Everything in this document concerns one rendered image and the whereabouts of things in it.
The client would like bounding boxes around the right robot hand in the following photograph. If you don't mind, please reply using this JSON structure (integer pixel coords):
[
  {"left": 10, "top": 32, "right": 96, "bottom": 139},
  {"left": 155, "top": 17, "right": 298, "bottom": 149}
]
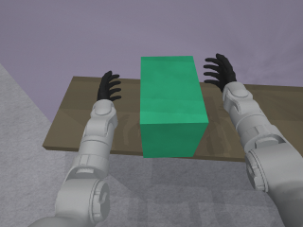
[{"left": 203, "top": 53, "right": 237, "bottom": 92}]

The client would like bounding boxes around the table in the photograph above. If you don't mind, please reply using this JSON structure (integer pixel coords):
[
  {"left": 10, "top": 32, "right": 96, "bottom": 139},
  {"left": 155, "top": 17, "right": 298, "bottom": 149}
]
[{"left": 42, "top": 76, "right": 303, "bottom": 163}]

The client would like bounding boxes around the robot right upper arm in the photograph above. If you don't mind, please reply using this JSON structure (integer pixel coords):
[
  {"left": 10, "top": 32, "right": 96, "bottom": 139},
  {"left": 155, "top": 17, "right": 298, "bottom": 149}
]
[{"left": 244, "top": 143, "right": 303, "bottom": 227}]

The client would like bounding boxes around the left robot forearm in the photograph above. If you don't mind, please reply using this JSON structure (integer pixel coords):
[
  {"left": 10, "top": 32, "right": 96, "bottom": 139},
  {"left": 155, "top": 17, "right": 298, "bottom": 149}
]
[{"left": 55, "top": 99, "right": 118, "bottom": 214}]

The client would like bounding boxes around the right robot forearm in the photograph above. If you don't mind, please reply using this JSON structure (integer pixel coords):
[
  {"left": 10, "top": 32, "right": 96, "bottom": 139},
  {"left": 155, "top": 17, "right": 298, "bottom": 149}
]
[{"left": 222, "top": 81, "right": 303, "bottom": 165}]

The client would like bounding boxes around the robot left upper arm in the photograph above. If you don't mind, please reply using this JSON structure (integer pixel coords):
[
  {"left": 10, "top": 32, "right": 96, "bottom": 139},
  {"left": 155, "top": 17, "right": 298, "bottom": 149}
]
[{"left": 27, "top": 178, "right": 111, "bottom": 227}]

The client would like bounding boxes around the left robot hand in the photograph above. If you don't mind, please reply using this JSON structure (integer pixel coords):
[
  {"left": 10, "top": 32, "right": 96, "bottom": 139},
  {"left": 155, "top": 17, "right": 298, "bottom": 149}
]
[{"left": 97, "top": 70, "right": 121, "bottom": 101}]

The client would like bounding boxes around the carton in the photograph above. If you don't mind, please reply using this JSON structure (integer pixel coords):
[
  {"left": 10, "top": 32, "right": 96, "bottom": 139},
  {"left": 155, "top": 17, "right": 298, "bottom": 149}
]
[{"left": 140, "top": 56, "right": 209, "bottom": 158}]

